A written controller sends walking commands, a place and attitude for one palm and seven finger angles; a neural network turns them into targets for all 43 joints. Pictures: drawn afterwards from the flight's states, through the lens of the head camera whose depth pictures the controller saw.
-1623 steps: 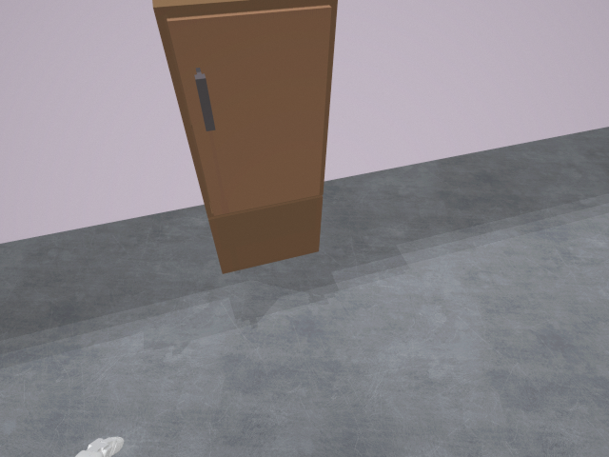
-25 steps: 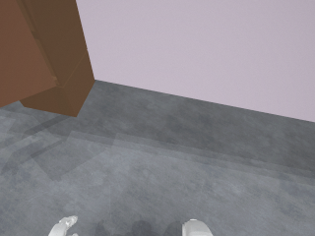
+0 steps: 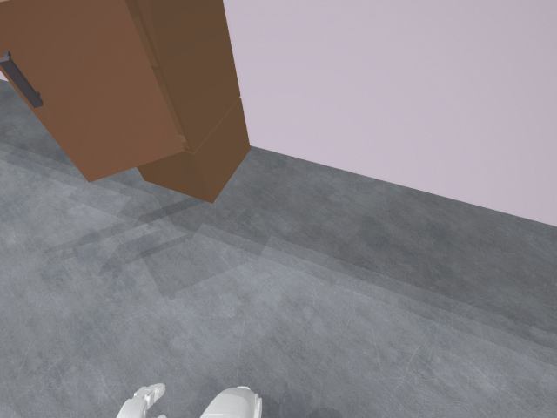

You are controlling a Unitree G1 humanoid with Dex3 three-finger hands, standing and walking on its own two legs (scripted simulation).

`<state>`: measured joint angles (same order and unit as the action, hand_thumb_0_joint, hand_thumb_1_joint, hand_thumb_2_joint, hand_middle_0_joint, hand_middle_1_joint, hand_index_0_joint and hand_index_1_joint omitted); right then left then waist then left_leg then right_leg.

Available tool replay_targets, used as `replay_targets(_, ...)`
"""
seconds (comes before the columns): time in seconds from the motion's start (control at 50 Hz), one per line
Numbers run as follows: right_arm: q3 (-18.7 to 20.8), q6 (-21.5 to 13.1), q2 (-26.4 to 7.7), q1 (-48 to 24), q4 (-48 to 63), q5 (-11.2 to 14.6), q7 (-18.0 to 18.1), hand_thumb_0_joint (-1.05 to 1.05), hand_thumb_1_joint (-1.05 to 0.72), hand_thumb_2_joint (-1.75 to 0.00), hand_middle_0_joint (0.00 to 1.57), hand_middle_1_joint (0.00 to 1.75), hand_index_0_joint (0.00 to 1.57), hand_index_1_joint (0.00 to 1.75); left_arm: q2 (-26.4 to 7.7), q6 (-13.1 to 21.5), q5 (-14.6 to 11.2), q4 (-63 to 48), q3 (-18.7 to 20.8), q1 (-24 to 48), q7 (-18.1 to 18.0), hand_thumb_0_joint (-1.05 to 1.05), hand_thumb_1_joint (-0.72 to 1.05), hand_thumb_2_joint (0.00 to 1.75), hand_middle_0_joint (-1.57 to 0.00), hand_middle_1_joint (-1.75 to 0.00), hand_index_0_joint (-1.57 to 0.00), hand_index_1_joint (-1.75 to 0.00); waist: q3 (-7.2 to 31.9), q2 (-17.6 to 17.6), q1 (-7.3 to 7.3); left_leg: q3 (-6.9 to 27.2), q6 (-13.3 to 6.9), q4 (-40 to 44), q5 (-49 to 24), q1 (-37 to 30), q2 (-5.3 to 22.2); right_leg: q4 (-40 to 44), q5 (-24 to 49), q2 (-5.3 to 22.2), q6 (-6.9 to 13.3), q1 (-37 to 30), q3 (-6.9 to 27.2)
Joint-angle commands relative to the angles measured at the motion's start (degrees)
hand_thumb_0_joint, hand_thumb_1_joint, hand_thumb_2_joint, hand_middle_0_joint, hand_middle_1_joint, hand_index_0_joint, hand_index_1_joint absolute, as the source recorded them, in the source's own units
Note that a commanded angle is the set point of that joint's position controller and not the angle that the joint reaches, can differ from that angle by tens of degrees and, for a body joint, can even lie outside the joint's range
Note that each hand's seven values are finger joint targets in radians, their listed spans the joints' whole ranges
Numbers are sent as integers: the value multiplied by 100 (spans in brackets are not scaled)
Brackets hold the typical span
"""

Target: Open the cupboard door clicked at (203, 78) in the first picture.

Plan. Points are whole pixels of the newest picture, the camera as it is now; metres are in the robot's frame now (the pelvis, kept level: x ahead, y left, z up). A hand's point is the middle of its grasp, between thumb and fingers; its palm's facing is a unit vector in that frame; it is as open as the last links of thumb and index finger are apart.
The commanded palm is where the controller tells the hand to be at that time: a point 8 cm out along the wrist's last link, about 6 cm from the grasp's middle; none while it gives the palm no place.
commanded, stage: turn to face it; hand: left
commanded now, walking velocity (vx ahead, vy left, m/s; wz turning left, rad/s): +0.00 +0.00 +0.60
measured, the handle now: (22, 79) +0.92 +0.68 +0.01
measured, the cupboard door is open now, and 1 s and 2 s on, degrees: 48 48 48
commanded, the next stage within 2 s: take the last steps up to it in 0.48 s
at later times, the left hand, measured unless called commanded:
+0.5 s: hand out of the picture -0.08 +0.24 -0.19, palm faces +0.36 -0.90 -0.24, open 7.4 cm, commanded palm none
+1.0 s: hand out of the picture +0.04 +0.21 -0.15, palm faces +0.39 -0.89 -0.24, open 7.3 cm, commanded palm none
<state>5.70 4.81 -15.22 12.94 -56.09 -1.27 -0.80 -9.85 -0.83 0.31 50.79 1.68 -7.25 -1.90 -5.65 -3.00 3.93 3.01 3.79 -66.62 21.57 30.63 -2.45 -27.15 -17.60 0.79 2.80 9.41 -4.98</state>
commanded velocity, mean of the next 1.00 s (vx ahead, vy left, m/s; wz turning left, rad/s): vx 0.13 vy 0.03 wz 0.27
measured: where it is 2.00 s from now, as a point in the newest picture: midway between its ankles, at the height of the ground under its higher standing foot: (245, 379)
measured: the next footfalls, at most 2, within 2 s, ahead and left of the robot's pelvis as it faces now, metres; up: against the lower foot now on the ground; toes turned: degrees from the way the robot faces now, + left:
left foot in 0.36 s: +0.01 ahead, +0.14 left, +0.00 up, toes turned +18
right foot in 0.88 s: +0.07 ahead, -0.07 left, +0.00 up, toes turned +15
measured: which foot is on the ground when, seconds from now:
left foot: up 0.00-0.34, down 0.36-0.88, up 0.90-1.00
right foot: down 0.00-0.38, up 0.40-0.86, down 0.88-1.00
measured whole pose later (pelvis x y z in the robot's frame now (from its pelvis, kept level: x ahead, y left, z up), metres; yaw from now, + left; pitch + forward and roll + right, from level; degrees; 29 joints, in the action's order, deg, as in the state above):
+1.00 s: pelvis +0.05 +0.02 +0.00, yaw +21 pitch -1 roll +2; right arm 3.6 2.0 -12.2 20.8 -63.2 -2.0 -0.4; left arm -8.0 3.1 1.0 56.3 2.5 -13.8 -0.6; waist -1.8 -2.2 1.2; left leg 0.1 -0.8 -56.5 20.2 24.7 -1.1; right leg -27.4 -19.9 1.5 2.3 7.0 -6.5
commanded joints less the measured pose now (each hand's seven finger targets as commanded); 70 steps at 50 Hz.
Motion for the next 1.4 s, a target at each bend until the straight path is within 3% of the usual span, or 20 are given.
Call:
replay_targets(0.0, 33, -60, -321, -288, 398, 21, -41, 0, -90, -90, 20, 30, 20, 30, -967, 190, 16, -358, 267, -420, -48, 0, 90, 90, -20, -30, -20, -30, 455, 1209, -322, -100, 113, -168, -78, 440, 343, 699, 3267, 1609, 238, -629, 589)
replay_targets(0.22, -172, -160, -87, -1323, 636, 61, -55, 0, -90, -90, 20, 30, 20, 30, -1161, 173, 149, 40, 329, -1383, -10, 0, 90, 90, -20, -30, -20, -30, 494, 1532, -685, -678, -119, 1931, 421, -371, 289, 221, 4183, 1934, 388, -868, 155)
replay_targets(0.3, -178, -298, -218, -867, 549, 55, -3, 0, -90, -90, 20, 30, 20, 30, -1330, 177, 114, 115, 380, -1238, 32, 0, 90, 90, -20, -30, -20, -30, 864, 1418, -388, -944, -307, 3549, -399, -1766, 48, -601, 4168, 1845, 123, -478, -238)
replay_targets(0.32, -124, -348, -409, -464, 444, 31, 0, 0, -90, -90, 20, 30, 20, 30, -1272, 169, 68, 102, 363, -1124, 52, 0, 90, 90, -20, -30, -20, -30, 1122, 984, -121, -764, -408, 4275, -1340, -2715, 287, -1385, 3516, 1729, -118, 55, -426)
replay_targets(0.36, 95, -376, -1422, 248, 325, 41, 118, 0, -90, -90, 20, 30, 20, 30, -726, 83, 17, -235, 182, -780, 69, 0, 90, 90, -20, -30, -20, -30, 1584, -1250, 176, 2014, -1713, 4294, -5989, -3880, 2664, -3473, -2051, 586, -651, 2183, -89)
replay_targets(0.38, 26, -319, -1304, 133, 324, 60, 135, 0, -90, -90, 20, 30, 20, 30, -925, -13, 56, -220, 229, -778, 7, 0, 90, 90, -20, -30, -20, -30, 1469, -511, 52, 1286, -1856, 4208, -5640, -3482, 2742, -3726, -2043, 713, -556, 2055, 414)
replay_targets(0.5, -154, -442, -692, -588, 522, 57, 258, 0, -90, -90, 20, 30, 20, 30, -805, -158, 97, 285, 291, -990, 107, 0, 90, 90, -20, -30, -20, -30, 664, -311, -458, 433, -1216, 4794, -3830, -2350, 1555, -4107, -387, 522, -747, 2038, 544)
replay_targets(0.74, -132, -607, -437, 499, 125, -48, 222, 0, -90, -90, 20, 30, 20, 30, -498, 76, 135, -65, 181, 13, 264, 0, 90, 90, -20, -30, -20, -30, 467, -594, -157, 1384, -1553, 5363, -257, -2313, 1573, -1867, -774, 354, -570, 1755, 215)
replay_targets(0.82, -135, -606, -412, 265, 55, -7, 202, 0, -90, -90, 20, 30, 20, 30, -499, 203, 115, 260, 219, -876, 291, 0, 90, 90, -20, -30, -20, -30, 641, -202, -639, 1062, -1185, 4630, 313, -1189, 1066, 155, -63, 53, -470, -435, -8)
replay_targets(0.84, -169, -631, -163, 262, 43, 27, 184, 0, -90, -90, 20, 30, 20, 30, -715, 266, 133, 442, 284, -1326, 247, 0, 90, 90, -20, -30, -20, -30, 688, 464, -841, 664, -929, 3823, 549, -351, 628, 733, -271, 498, -366, -1462, 502)
replay_targets(0.86, -253, -676, 204, 241, 179, 86, 150, 0, -90, -90, 20, 30, 20, 30, -1205, 311, 195, 593, 387, -1847, 174, 0, 90, 90, -20, -30, -20, -30, 733, 1941, -1039, -223, -600, 2339, 939, 818, -49, 1390, -1197, 1946, 80, -2191, 2289)
replay_targets(0.88, -185, -646, -123, -138, 330, -14, 99, 0, -90, -90, 20, 30, 20, 30, -1346, 297, 134, 590, 370, -1960, 127, 0, 90, 90, -20, -30, -20, -30, 302, 1906, -1118, -169, -503, 1246, 1252, 1291, 87, 1856, -1491, 2741, 535, -1537, 3273)
replay_targets(0.9, -127, -632, -192, -155, 297, -55, 49, 0, -90, -90, 20, 30, 20, 30, -1142, 292, 107, 527, 308, -1617, 117, 0, 90, 90, -20, -30, -20, -30, -67, 1198, -895, 48, -511, 762, 666, 1351, 308, 1991, -1611, 2580, 627, -1102, 2780)
replay_targets(0.92, -101, -604, -139, -16, 132, -57, 36, 0, -90, -90, 20, 30, 20, 30, -871, 369, 100, 534, 276, -1346, 95, 0, 90, 90, -20, -30, -20, -30, -165, 1679, -714, 49, -475, 482, 175, 1221, 442, 2009, -1394, 2283, 453, -842, 2668)
replay_targets(0.96, -124, -549, 14, 212, -195, -62, -12, 0, -90, -90, 20, 30, 20, 30, -422, 478, 47, 591, 104, -1289, 115, 0, 90, 90, -20, -30, -20, -30, -621, 1160, -480, 0, -368, 206, -749, 1006, 561, 1932, 225, 1774, 132, -388, 1422)
replay_targets(1.04, -187, -464, 296, 426, -402, 0, -18, 0, -90, -90, 20, 30, 20, 30, -306, 594, 35, 883, 48, -1752, 72, 0, 90, 90, -20, -30, -20, -30, -244, 1043, -394, -307, -229, 429, -1165, 819, 566, 1497, 3290, 1452, -81, -847, 216)
replay_targets(1.24, -315, -576, 431, -919, -49, 34, -101, 0, -90, -90, 20, 30, 20, 30, -438, 558, 107, 1472, 17, -2405, -4, 0, 90, 90, -20, -30, -20, -30, -363, 1309, -645, -896, -423, 2364, -964, 586, 454, 1242, 4164, 1667, 348, -1433, 103)
replay_targets(1.32, -268, -705, 280, 69, -343, 3, 14, 0, -90, -90, 20, 30, 20, 30, -616, 540, 97, 1507, 80, -2169, 4, 0, 90, 90, -20, -30, -20, -30, 221, 1298, -58, -1289, -723, 3399, -865, -1660, -111, -319, 5533, 1497, 205, -782, -171)
replay_targets(1.34, -203, -731, 6, 941, -555, -28, 66, 0, -90, -90, 20, 30, 20, 30, -603, 532, 59, 1446, 87, -2074, 18, 0, 90, 90, -20, -30, -20, -30, 765, 985, 336, -1039, -824, 3751, -1284, -2926, 108, -1416, 4611, 1354, 99, -228, -283)
replay_targets(1.38, 32, -750, -969, 1965, -709, -46, 221, 0, -90, -90, 20, 30, 20, 30, -39, 520, -45, 1173, -13, -2240, 79, 0, 90, 90, -20, -30, -20, -30, 2090, -861, 444, 2231, -1827, 4417, -2845, -4897, 2570, -4509, -1404, 63, -174, 2011, -102)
